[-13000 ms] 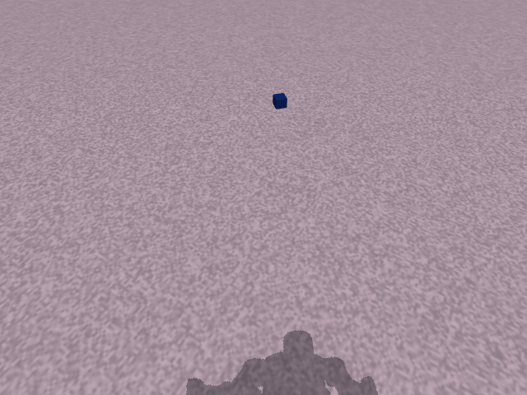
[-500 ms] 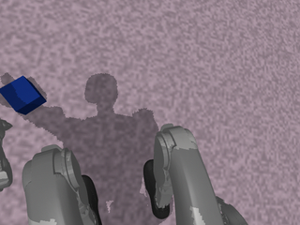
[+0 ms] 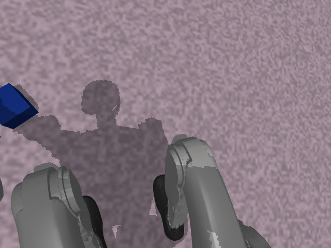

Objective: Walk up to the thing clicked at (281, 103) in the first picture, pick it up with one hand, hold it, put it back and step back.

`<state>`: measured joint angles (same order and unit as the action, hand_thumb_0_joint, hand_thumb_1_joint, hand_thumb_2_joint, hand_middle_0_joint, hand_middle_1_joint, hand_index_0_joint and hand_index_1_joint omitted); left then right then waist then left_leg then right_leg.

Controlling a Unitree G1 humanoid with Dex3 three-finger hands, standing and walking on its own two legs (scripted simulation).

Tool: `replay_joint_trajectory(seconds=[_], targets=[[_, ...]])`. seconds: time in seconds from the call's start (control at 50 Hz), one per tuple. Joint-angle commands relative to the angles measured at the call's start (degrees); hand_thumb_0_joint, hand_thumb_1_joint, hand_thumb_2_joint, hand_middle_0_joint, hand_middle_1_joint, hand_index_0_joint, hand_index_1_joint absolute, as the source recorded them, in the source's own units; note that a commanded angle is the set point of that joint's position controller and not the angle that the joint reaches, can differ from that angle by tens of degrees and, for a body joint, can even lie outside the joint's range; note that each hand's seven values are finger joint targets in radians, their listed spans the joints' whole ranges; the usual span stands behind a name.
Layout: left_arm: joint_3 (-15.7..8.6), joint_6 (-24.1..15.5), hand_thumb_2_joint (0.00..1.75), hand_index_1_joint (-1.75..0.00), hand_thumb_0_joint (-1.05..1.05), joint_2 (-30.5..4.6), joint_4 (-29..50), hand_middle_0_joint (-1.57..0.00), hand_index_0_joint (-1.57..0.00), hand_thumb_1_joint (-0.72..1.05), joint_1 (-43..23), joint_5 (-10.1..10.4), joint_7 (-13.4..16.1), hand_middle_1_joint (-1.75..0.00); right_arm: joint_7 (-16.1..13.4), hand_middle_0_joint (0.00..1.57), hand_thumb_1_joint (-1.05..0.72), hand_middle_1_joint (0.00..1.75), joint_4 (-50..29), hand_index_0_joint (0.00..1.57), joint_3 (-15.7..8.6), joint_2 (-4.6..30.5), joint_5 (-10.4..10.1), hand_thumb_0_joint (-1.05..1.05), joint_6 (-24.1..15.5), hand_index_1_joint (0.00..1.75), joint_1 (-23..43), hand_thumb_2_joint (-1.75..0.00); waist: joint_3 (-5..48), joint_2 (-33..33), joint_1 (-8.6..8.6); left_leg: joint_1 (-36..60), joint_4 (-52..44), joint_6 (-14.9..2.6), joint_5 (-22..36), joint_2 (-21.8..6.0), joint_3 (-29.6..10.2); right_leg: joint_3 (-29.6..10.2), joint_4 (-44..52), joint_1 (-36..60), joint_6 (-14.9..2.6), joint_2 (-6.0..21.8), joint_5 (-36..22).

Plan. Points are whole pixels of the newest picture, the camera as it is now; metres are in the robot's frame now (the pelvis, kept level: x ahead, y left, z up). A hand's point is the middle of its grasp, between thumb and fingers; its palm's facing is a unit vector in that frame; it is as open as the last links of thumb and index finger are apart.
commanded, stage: rise first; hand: left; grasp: from above
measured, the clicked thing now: (11, 107) +0.48 +0.32 -0.28
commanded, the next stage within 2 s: approach in 1.16 s
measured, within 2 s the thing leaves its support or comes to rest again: neither
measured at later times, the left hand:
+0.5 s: hand out of the picture +0.45 +0.35 -0.18, palm faces -0.31 -0.28 -0.91, open 14.0 cm
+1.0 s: hand out of the picture +0.44 +0.36 -0.16, palm faces -0.32 -0.27 -0.91, open 14.0 cm
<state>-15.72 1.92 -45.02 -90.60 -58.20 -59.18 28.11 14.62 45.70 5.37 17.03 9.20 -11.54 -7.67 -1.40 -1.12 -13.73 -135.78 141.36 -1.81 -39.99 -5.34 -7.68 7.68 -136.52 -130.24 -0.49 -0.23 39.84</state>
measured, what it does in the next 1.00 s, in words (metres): stands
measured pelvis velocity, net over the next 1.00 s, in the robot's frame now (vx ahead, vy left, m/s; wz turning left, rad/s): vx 0.00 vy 0.00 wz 0.00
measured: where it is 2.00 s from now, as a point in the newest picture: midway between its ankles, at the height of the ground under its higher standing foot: (134, 229)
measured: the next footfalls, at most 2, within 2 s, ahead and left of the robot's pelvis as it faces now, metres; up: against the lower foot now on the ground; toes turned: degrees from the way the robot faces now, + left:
none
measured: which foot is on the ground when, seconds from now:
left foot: down 0.00-1.00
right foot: down 0.00-1.00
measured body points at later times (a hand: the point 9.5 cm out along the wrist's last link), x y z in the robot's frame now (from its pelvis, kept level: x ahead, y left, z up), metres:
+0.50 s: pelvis +0.00 +0.00 +0.00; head +0.26 +0.07 +0.36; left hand +0.46 +0.36 -0.13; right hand +0.04 -0.26 -0.10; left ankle +0.07 +0.13 -0.28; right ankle +0.09 -0.11 -0.28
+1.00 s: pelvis +0.00 +0.00 +0.00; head +0.24 +0.07 +0.37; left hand +0.45 +0.37 -0.11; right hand +0.04 -0.26 -0.10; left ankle +0.07 +0.13 -0.28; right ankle +0.09 -0.11 -0.28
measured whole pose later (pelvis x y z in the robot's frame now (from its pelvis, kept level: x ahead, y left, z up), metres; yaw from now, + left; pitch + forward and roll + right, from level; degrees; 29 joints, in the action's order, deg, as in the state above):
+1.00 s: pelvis +0.00 +0.00 +0.00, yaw +0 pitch +32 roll -9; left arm -14.2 3.1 -46.8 -92.0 -59.7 -59.3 26.3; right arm 17.0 45.3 6.3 18.1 9.0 -14.1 -9.0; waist -0.5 -0.9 -14.9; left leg -135.4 141.1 -1.8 -39.1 -5.1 -8.0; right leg 7.8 -136.0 -129.7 -0.3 -0.4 39.0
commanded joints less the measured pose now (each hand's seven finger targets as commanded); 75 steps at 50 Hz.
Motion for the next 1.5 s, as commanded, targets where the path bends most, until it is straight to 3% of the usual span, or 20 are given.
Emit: replay_joint_trajectory(seconds=[0.0, 0.04, 0.14, 0.16, 0.3, 0.52, 0.58, 0.64, 0.76, 0.8, 0.84, 0.96, 0.98, 1.0, 1.02, 1.08, 1.22, 1.34, 1.42, 1.48], targets=[[-0.3, -0.1, 0.99, -1.05, 0.00, -15.7, 7.2, -0.09, -0.09, -0.57, -15.9, -0.5, 2.5, -1.05, 0.1, 0.20, -0.92, 0.30, 0.0, 0.20, -3.9, 14.4, -0.1, 0.00, -0.5, 0.30, -14.1, -0.91, 39.5, 18.0, -1.00, 29.5, -13.0, 0.06, 13.2, 2.2, 3.2, 2.8, 13.6, 19.9, -1.16, -2.7, -15.3], [-0.4, 0.0, 0.98, -1.05, 0.00, -16.6, 6.2, -0.10, -0.10, -0.57, -15.6, -0.6, 2.5, -1.06, 0.2, 0.20, -0.93, 0.30, 0.2, 0.20, -3.9, 14.5, -0.3, 0.00, -0.4, 0.30, -13.5, -0.91, 40.3, 18.6, -0.32, 29.6, -13.1, 0.21, 13.3, 2.1, 2.9, 3.0, 13.1, 19.4, -1.36, -3.0, -15.2], [-0.5, 0.1, 0.98, -1.06, 0.00, -16.8, 5.4, -0.10, -0.10, -0.57, -16.6, -0.7, 2.8, -1.06, 0.4, 0.20, -0.93, 0.30, -0.1, 0.20, -3.7, 14.9, -0.1, 0.00, -0.6, 0.30, -13.3, -0.91, 39.2, 19.3, -0.93, 29.7, -13.1, 0.23, 12.2, 2.0, 2.8, 3.2, 13.2, 18.2, -1.34, -3.1, -14.3], [-0.1, 0.2, 0.98, -1.05, 0.00, -17.1, 5.0, -0.10, -0.10, -0.57, -17.3, -1.5, 2.6, -1.06, 0.6, 0.20, -0.93, 0.30, -0.1, 0.20, -3.3, 15.1, 0.2, 0.00, -0.8, 0.30, -13.8, -0.91, 38.2, 19.3, -2.07, 29.5, -12.9, 0.14, 11.8, 2.2, 2.8, 3.2, 13.3, 18.2, -1.28, -3.0, -14.1], [-0.5, 0.4, 0.98, -1.06, 0.00, -17.8, 5.1, -0.10, -0.10, -0.57, -17.8, -0.9, 2.6, -1.06, 1.0, 0.20, -0.93, 0.30, 0.2, 0.20, -3.0, 15.6, 0.4, 0.00, -1.7, 0.30, -15.2, -0.91, 39.0, 19.6, -2.29, 30.4, -12.6, 0.18, 13.8, 2.0, 2.7, 3.4, 13.3, 19.7, -1.08, -3.0, -15.9], [-1.0, 0.9, 0.97, -1.05, 0.00, -19.6, 4.4, -0.10, -0.11, -0.56, -15.0, -0.4, 1.0, -1.06, 1.5, 0.20, -0.93, 0.30, 0.3, 0.20, -3.1, 15.5, -0.2, 0.00, -1.9, 0.30, -14.9, -0.91, 39.0, 17.9, -0.98, 27.7, -12.6, -0.15, 12.4, 2.1, 3.0, 2.9, 13.9, 21.2, -0.93, -3.4, -14.8], [1.3, 0.5, 0.97, -1.05, 0.00, -17.6, 6.1, -0.11, -0.11, -0.56, -17.6, -0.3, 0.7, -1.06, 1.8, 0.20, -0.93, 0.30, -0.6, 0.20, -2.6, 15.2, 0.1, 0.00, -2.4, 0.30, -14.5, -0.91, 37.9, 17.8, -2.50, 27.2, -12.3, -0.30, 12.2, 2.1, 2.9, 2.9, 14.2, 21.0, -0.84, -3.5, -14.7], [-0.6, 0.5, 0.96, -1.04, 0.00, -18.9, 6.5, -0.12, -0.12, -0.55, -16.5, 0.0, 1.2, -1.05, 1.8, 0.20, -0.93, 0.30, -0.4, 0.20, -2.9, 15.9, 0.0, 0.00, -2.7, 0.30, -14.7, -0.91, 39.0, 18.8, -1.20, 28.8, -12.8, 0.02, 12.6, 2.0, 2.9, 3.1, 14.0, 20.8, -0.98, -3.4, -14.7], [0.3, 1.1, 0.99, -1.05, 0.00, -17.8, 7.5, -0.10, -0.10, -0.58, -17.0, -0.1, 1.3, -1.05, 2.0, 0.20, -0.93, 0.30, -0.3, 0.20, -3.3, 15.6, -0.4, 0.00, -2.8, 0.30, -14.2, -0.91, 39.8, 21.5, -0.67, 30.8, -14.2, 0.58, 12.2, 2.1, 2.6, 3.4, 13.3, 18.7, -1.53, -3.2, -14.0], [1.6, 1.3, 0.98, -1.06, 0.00, -16.9, 6.7, -0.10, -0.10, -0.57, -17.5, -0.5, 0.9, -1.06, 2.1, 0.20, -0.93, 0.30, -0.4, 0.20, -3.3, 15.7, -0.4, 0.00, -2.6, 0.30, -14.1, -0.91, 38.9, 20.4, -1.82, 29.9, -13.7, 0.35, 11.5, 2.1, 2.6, 3.4, 13.6, 18.0, -1.41, -3.4, -13.7], [0.8, 1.3, 0.98, -1.05, 0.00, -17.7, 7.2, -0.10, -0.10, -0.57, -17.1, -0.3, 0.8, -1.05, 2.0, 0.20, -0.93, 0.30, -0.3, 0.20, -3.5, 15.7, -0.6, 0.00, -2.6, 0.30, -14.0, -0.91, 38.6, 19.3, -1.01, 28.8, -13.9, 0.24, 11.0, 2.3, 2.7, 3.2, 13.9, 18.2, -1.34, -3.3, -13.1], [1.2, 1.1, 0.99, -1.05, 0.00, -16.3, 5.0, -0.10, -0.10, -0.57, -16.7, -0.6, 0.1, -1.05, 2.0, 0.20, -0.92, 0.30, 0.4, 0.20, -3.6, 16.2, -0.2, 0.00, -2.8, 0.30, -15.1, -0.91, 36.7, 19.4, -2.05, 29.7, -15.0, 0.57, 10.3, 2.4, 2.3, 3.5, 13.7, 16.9, -1.48, -3.0, -12.1], [3.1, 0.8, 0.98, -1.06, 0.00, -14.2, 6.2, -0.10, -0.10, -0.56, -18.4, -0.1, 0.1, -1.06, 2.1, 0.20, -0.92, 0.30, -0.7, 0.20, -3.3, 15.9, -0.2, 0.00, -3.1, 0.30, -14.1, -0.91, 37.2, 19.4, -2.34, 29.4, -14.8, 0.44, 10.0, 2.4, 2.4, 3.4, 14.0, 16.7, -1.40, -3.1, -12.2], [1.6, 0.8, 0.98, -1.06, 0.00, -16.0, 4.7, -0.10, -0.10, -0.57, -17.7, 0.0, 0.4, -1.06, 2.0, 0.20, -0.92, 0.30, 0.5, 0.20, -3.6, 16.3, -0.3, 0.00, -2.9, 0.30, -15.3, -0.91, 37.4, 18.7, -2.56, 29.2, -14.6, 0.37, 9.7, 2.3, 2.5, 3.4, 14.4, 17.6, -1.34, -3.2, -12.0], [3.4, 0.7, 0.98, -1.06, 0.00, -14.2, 6.1, -0.10, -0.10, -0.57, -18.3, -0.1, 0.3, -1.06, 2.0, 0.20, -0.92, 0.30, -0.7, 0.20, -3.2, 15.7, -0.3, 0.00, -3.2, 0.30, -14.1, -0.91, 37.4, 18.6, -2.28, 29.0, -14.3, 0.25, 10.0, 2.5, 2.8, 3.1, 14.6, 17.4, -1.26, -3.2, -12.3], [1.6, 0.5, 0.98, -1.06, 0.00, -17.6, 6.2, -0.11, -0.11, -0.56, -18.2, -0.4, 0.5, -1.06, 1.9, 0.20, -0.93, 0.30, -0.6, 0.20, -3.1, 16.0, -0.1, 0.00, -3.5, 0.30, -14.5, -0.91, 37.5, 18.9, -1.58, 29.2, -13.7, 0.16, 11.2, 2.5, 3.4, 2.8, 14.7, 18.2, -1.12, -3.2, -12.9], [0.4, 0.5, 0.97, -1.05, 0.00, -18.1, 5.1, -0.11, -0.11, -0.56, -16.8, -0.8, 0.9, -1.05, 1.9, 0.20, -0.92, 0.30, -0.3, 0.20, -3.1, 15.9, -0.2, 0.00, -3.6, 0.30, -14.3, -0.91, 38.8, 18.7, -1.01, 28.8, -13.8, 0.16, 11.3, 2.4, 3.2, 3.0, 14.0, 18.7, -1.23, -3.2, -13.0], [1.7, 0.1, 1.03, -1.03, 0.00, -17.1, 2.1, -0.09, -0.07, -0.61, -21.3, -0.9, 1.8, -1.01, 1.9, 0.20, -0.91, 0.30, 0.7, 0.20, -2.5, 16.2, 0.6, 0.00, -4.0, 0.30, -15.3, -0.90, 36.3, 16.6, -4.25, 26.0, -12.4, -0.28, 9.4, 2.3, 2.9, 2.9, 14.8, 18.3, -0.88, -3.4, -11.8], [5.9, -0.2, 1.01, -1.04, 0.00, -12.3, 2.3, -0.09, -0.08, -0.60, -30.0, -0.7, 3.1, -1.03, 2.0, 0.20, -0.91, 0.30, 1.3, 0.20, -1.8, 16.3, 1.2, 0.00, -5.5, 0.30, -16.5, -0.90, 36.6, 19.4, -7.98, 29.5, -12.2, 0.29, 10.0, 2.0, 2.1, 3.8, 14.6, 16.5, -0.99, -3.6, -13.1], [6.1, 0.4, 1.00, -1.06, 0.00, -13.4, 3.5, -0.09, -0.08, -0.59, -34.8, -0.5, 4.5, -1.05, 2.0, 0.20, -0.91, 0.30, 1.8, 0.20, -1.5, 16.9, 1.6, 0.00, -5.8, 0.30, -17.0, -0.90, 39.5, 21.5, -8.10, 30.1, -11.8, 0.49, 10.5, 1.9, 2.3, 3.6, 15.1, 18.0, -0.74, -3.5, -13.8]])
